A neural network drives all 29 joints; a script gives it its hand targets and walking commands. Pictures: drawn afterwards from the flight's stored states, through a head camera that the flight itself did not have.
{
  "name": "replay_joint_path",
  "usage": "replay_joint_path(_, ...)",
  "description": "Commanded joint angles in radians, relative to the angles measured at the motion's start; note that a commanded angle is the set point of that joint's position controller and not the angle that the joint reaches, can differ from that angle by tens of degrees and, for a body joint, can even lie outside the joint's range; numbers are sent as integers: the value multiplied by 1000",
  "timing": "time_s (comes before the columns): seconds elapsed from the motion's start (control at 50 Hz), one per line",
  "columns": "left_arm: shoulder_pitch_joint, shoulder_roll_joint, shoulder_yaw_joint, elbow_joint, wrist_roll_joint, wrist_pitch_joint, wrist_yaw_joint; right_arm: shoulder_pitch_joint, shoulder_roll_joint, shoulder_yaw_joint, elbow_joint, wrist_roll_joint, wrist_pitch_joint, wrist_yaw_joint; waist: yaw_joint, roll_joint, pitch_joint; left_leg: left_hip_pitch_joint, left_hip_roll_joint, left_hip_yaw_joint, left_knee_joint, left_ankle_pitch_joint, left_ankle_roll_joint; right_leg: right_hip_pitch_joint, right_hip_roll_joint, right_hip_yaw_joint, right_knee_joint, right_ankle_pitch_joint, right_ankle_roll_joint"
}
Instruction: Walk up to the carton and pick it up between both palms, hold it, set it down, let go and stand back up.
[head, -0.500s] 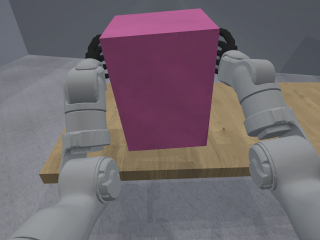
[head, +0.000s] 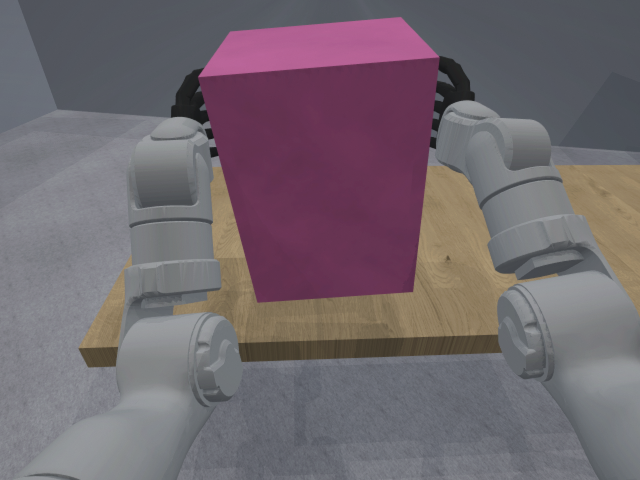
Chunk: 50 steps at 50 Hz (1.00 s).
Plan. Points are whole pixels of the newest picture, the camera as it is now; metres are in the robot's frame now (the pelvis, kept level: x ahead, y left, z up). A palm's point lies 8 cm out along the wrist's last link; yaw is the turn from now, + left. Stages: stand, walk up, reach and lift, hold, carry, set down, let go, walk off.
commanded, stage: hold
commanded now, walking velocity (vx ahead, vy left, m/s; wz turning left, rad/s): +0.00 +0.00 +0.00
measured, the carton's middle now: (325, 167) +0.38 +0.01 +0.28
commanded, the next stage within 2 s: none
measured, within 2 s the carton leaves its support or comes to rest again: neither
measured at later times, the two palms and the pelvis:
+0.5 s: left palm (190, 135) +0.37 +0.15 +0.32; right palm (452, 124) +0.37 -0.13 +0.34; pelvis +0.00 +0.00 +0.00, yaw +0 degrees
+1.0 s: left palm (185, 147) +0.37 +0.16 +0.31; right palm (439, 136) +0.38 -0.12 +0.32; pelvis +0.01 +0.00 +0.00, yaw +0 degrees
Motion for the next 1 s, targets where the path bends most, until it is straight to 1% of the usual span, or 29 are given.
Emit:
replay_joint_path(0.0, -719, -491, -322, -122, -198, -73, -142, -682, 402, 135, -231, 114, -28, 88, -6, 72, -323, 126, -51, 51, -5, 247, -38, 55, 27, 6, -14, 137, 53)
replay_joint_path(0.42, -720, -491, -321, -120, -199, -74, -141, -683, 402, 136, -230, 115, -27, 88, -6, 71, -325, 128, -51, 50, -3, 247, -38, 52, 26, 7, -15, 137, 53)
replay_joint_path(0.44, -723, -418, -295, -121, -169, -83, -132, -683, 419, 95, -195, 63, -33, 80, -14, 70, -298, 122, -50, 63, 14, 241, -39, 20, 32, 15, -9, 110, 50)
replay_joint_path(0.46, -730, -403, -283, -105, -161, -87, -125, -680, 407, 76, -170, 46, -39, 80, -12, 66, -279, 117, -51, 66, 14, 217, -38, -2, 30, 12, -9, 70, 49)
replay_joint_path(0.52, -733, -398, -267, -59, -149, -99, -106, -682, 398, 55, -130, 17, -56, 94, 8, 67, -243, 81, -44, 73, 6, 150, -33, -31, 24, 5, -16, -27, 40)
replay_joint_path(0.56, -729, -403, -265, -42, -147, -107, -96, -689, 398, 53, -125, 5, -64, 101, 17, 63, -255, 65, -40, 75, 3, 147, -28, -20, 21, 7, -14, -28, 42)
replay_joint_path(0.64, -719, -410, -282, -60, -160, -117, -83, -695, 403, 70, -167, 7, -72, 96, 15, 64, -328, 87, -43, 75, 21, 225, -22, 24, 26, 14, -3, 64, 49)
replay_joint_path(0.74, -703, -431, -338, -128, -185, -109, -84, -683, 418, 104, -242, 25, -67, 78, -4, 82, -403, 129, -46, 66, 45, 331, -27, 54, 31, 22, 2, 172, 48)
replay_joint_path(0.88, -705, -456, -405, -217, -213, -78, -90, -685, 437, 145, -332, 58, -45, 58, -24, 105, -439, 147, -48, 56, 61, 387, -31, 69, 33, 26, 7, 228, 47)
replay_joint_path(0.9, -577, -587, -505, -436, -322, -59, -103, -633, 445, 258, -590, 184, -43, 53, -30, 162, -655, 327, -42, 24, 95, 616, -66, 161, 25, 30, -3, 436, 52)
replay_joint_path(0.92, -622, -531, -528, -452, -268, -32, -122, -600, 476, 278, -524, 147, -26, 52, -57, 147, -549, 348, -42, 31, 95, 718, -71, 103, 41, 21, 13, 483, 51)
replay_joint_path(0.94, -572, -543, -507, -421, -241, -1, -144, -591, 428, 264, -515, 150, -15, 52, -25, 169, -511, 350, -45, 21, 88, 696, -73, 95, 24, 22, -13, 423, 42)
replay_joint_path(0.96, -561, -513, -495, -402, -228, 10, -156, -573, 403, 248, -478, 145, -5, 54, -36, 121, -439, 321, -44, 21, 67, 636, -70, 89, 26, 18, -27, 372, 43)
replay_joint_path(0.98, -552, -512, -481, -390, -224, 16, -160, -576, 380, 233, -465, 143, -2, 56, -29, 118, -400, 301, -45, 26, 47, 568, -68, 82, 18, 16, -37, 317, 44)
